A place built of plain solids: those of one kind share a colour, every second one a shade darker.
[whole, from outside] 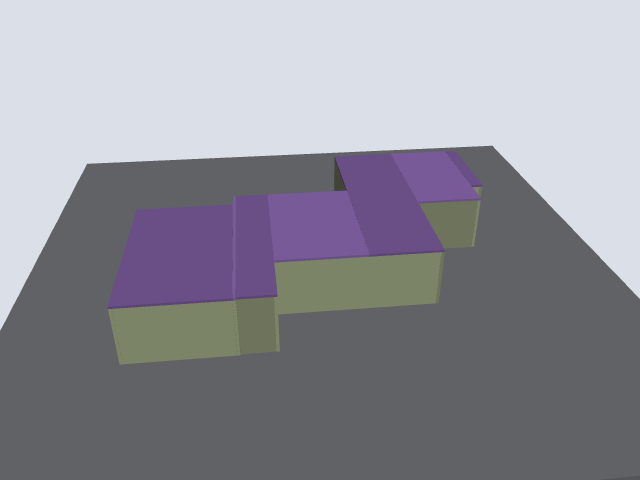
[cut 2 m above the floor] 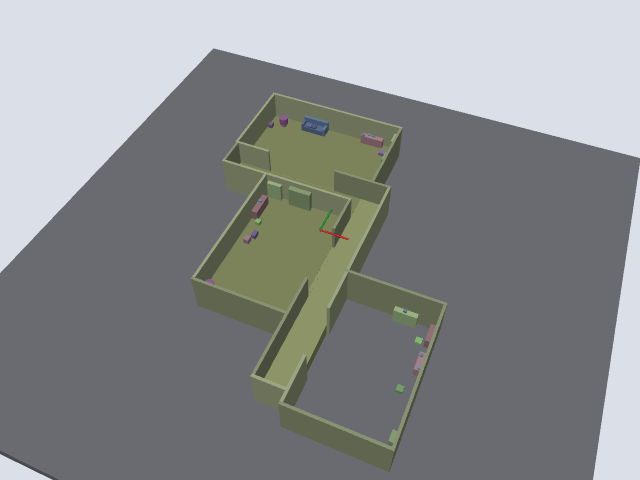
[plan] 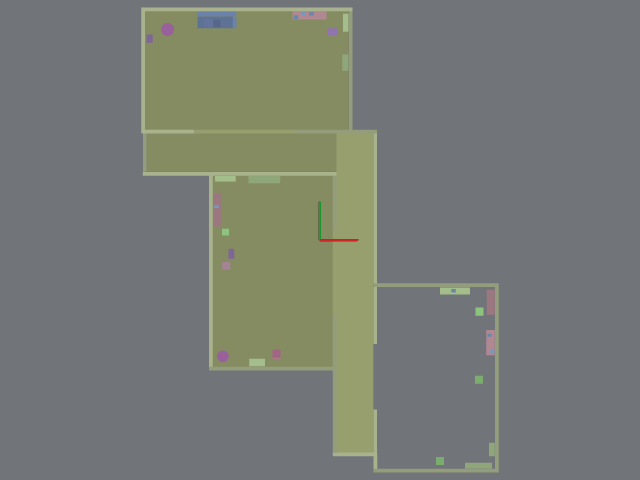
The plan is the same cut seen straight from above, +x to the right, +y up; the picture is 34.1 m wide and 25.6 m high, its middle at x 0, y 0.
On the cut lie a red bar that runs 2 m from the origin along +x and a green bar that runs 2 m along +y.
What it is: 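A storey of a split-level house; a hall and three lower rooms open beside it; the rooms' floors lie 1.03 m, 0.178 m and not at all below the hall's; a bare drop, one riser, a flush line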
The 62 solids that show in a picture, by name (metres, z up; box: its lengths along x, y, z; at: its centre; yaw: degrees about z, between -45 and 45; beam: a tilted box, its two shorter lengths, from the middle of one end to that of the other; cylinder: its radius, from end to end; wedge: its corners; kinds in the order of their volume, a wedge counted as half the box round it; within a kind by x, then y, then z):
{
 "floor_1": {"box": [10.13, 2.04, 1.08], "at": [-4.18, 4.65, 0.49]},
 "floor_2": {"box": [5.4, 0.2, 0.9], "at": [-4.0, 5.78, 0.4]},
 "floor_3": {"box": [10.87, 6.33, 0.9], "at": [-3.9, 9.04, 0.4]},
 "floor_4": {"box": [6.4, 10.19, 1.08], "at": [-2.52, -1.66, 0.49]},
 "floor_5": {"box": [0.2, 4.47, 1.08], "at": [0.78, -1.71, 0.49]},
 "floor_6": {"box": [1.97, 17.0, 1.08], "at": [1.86, -2.83, 0.49]},
 "wall_1": {"box": [0.2, 6.33, 3.87], "at": [-9.44, 9.04, 1.88]},
 "wall_2": {"box": [0.2, 2.04, 3.87], "at": [-9.35, 4.65, 1.88]},
 "wall_3": {"box": [2.84, 0.2, 3.87], "at": [-8.12, 5.78, 1.88]},
 "wall_4": {"box": [0.2, 10.19, 3.87], "at": [-5.82, -1.66, 1.88]},
 "wall_5": {"box": [10.33, 0.2, 3.87], "at": [-4.28, 3.53, 1.88]},
 "wall_6": {"box": [11.27, 0.2, 3.87], "at": [-3.9, 12.3, 1.88]},
 "wall_7": {"box": [6.8, 0.2, 3.87], "at": [-2.52, -6.86, 1.88]},
 "wall_8": {"box": [0.2, 4.37, 3.87], "at": [0.78, -9.14, 1.88]},
 "wall_9": {"box": [0.2, 2.81, 3.87], "at": [0.78, -5.35, 1.88]},
 "wall_10": {"box": [0.2, 2.91, 3.87], "at": [0.78, 1.98, 1.88]},
 "wall_11": {"box": [4.35, 0.2, 3.87], "at": [0.88, 5.78, 1.88]},
 "wall_12": {"box": [0.2, 6.33, 3.87], "at": [1.64, 9.04, 1.88]},
 "wall_13": {"box": [2.37, 0.2, 3.87], "at": [1.86, -11.43, 1.88]},
 "wall_14": {"box": [0.2, 0.68, 3.87], "at": [2.95, -11.87, 1.88]},
 "wall_15": {"box": [0.2, 2.29, 3.87], "at": [2.95, -10.18, 1.88]},
 "wall_16": {"box": [0.2, 3.04, 3.87], "at": [2.95, -4.03, 1.88]},
 "wall_17": {"box": [0.2, 7.99, 3.87], "at": [2.95, 1.68, 1.88]},
 "wall_18": {"box": [6.69, 0.2, 3.87], "at": [6.19, -12.3, 1.88]},
 "wall_19": {"box": [6.69, 0.2, 3.87], "at": [6.19, -2.41, 1.88]},
 "wall_20": {"box": [0.2, 9.69, 3.87], "at": [9.44, -7.36, 1.88]},
 "roof_1": {"box": [11.27, 6.53, 0.16], "at": [-3.9, 9.14, 3.9]},
 "roof_2": {"box": [12.58, 0.2, 0.16], "at": [-3.24, 5.78, 3.9]},
 "roof_3": {"box": [12.5, 2.24, 0.16], "at": [-3.2, 4.55, 3.9]},
 "roof_4": {"box": [8.97, 5.74, 0.16], "at": [-1.44, 0.56, 3.9]},
 "roof_5": {"box": [15.46, 4.65, 0.16], "at": [1.81, -4.63, 3.9]},
 "roof_6": {"box": [8.86, 4.57, 0.16], "at": [5.11, -9.24, 3.9]},
 "roof_7": {"box": [6.69, 0.88, 0.16], "at": [6.19, -11.97, 3.9]},
 "case_1": {"box": [1.11, 0.3, 1.46], "at": [-5.05, 3.26, 1.76]},
 "case_2": {"box": [0.84, 0.4, 1.29], "at": [-3.35, -6.54, 1.68]},
 "case_3": {"box": [1.69, 0.39, 1.6], "at": [-2.97, 3.22, 1.83]},
 "case_4": {"box": [0.33, 0.87, 1.46], "at": [1.35, 9.46, 1.58]},
 "case_5": {"box": [0.29, 0.97, 1.63], "at": [1.38, 11.59, 1.67]},
 "case_6": {"box": [1.61, 0.38, 1.23], "at": [7.2, -2.72, 0.56]},
 "case_7": {"box": [1.44, 0.31, 1.52], "at": [8.45, -12.03, 0.71]},
 "case_8": {"box": [0.31, 0.73, 1.99], "at": [9.16, -11.18, 0.94]},
 "sideboard_1": {"box": [0.46, 1.8, 0.79], "at": [-5.47, 1.62, 1.43]},
 "sideboard_2": {"box": [1.82, 0.43, 0.75], "at": [-0.56, 11.97, 1.23]},
 "sideboard_3": {"box": [0.45, 1.35, 0.77], "at": [9.09, -5.47, 0.33]},
 "sideboard_4": {"box": [0.42, 1.34, 0.82], "at": [9.11, -3.32, 0.36]},
 "sofa_1": {"box": [0.19, 0.64, 0.66], "at": [-6.45, 11.61, 1.19]},
 "sofa_2": {"box": [1.7, 0.64, 0.44], "at": [-5.5, 11.61, 1.07]},
 "sofa_3": {"box": [2.08, 0.26, 0.91], "at": [-5.5, 12.06, 1.31]},
 "sofa_4": {"box": [0.19, 0.64, 0.66], "at": [-4.55, 11.61, 1.19]},
 "bush_1": {"cylinder": 0.35, "from": [-8.12, 11.23, 1.16], "to": [-8.12, 11.23, 1.71]},
 "bush_2": {"cylinder": 0.31, "from": [-5.18, -6.21, 1.44], "to": [-5.18, -6.21, 2.05]},
 "basket_1": {"box": [0.37, 0.36, 0.32], "at": [-5.04, 0.42, 1.19]},
 "basket_2": {"box": [0.43, 0.43, 0.45], "at": [6.4, -11.78, 0.17]},
 "basket_3": {"box": [0.43, 0.43, 0.34], "at": [8.48, -7.46, 0.12]},
 "basket_4": {"box": [0.43, 0.43, 0.33], "at": [8.51, -3.82, 0.12]},
 "toybox_1": {"box": [0.33, 0.44, 0.32], "at": [-9.09, 10.74, 1.01]},
 "toybox_2": {"box": [0.31, 0.53, 0.34], "at": [-4.72, -0.73, 1.2]},
 "toybox_3": {"box": [0.57, 0.38, 0.28], "at": [0.67, 11.11, 0.99]},
 "chair_1": {"box": [0.43, 0.44, 0.42], "at": [-2.32, -6.06, 1.24]},
 "pouf_1": {"box": [0.42, 0.42, 0.4], "at": [-5.0, -1.38, 1.23]},
 "cushion_1": {"box": [0.46, 0.46, 0.14], "at": [-5.95, 11.56, 1.36]},
 "cushion_2": {"box": [0.39, 0.39, 0.14], "at": [-5.5, 11.55, 1.36]}
}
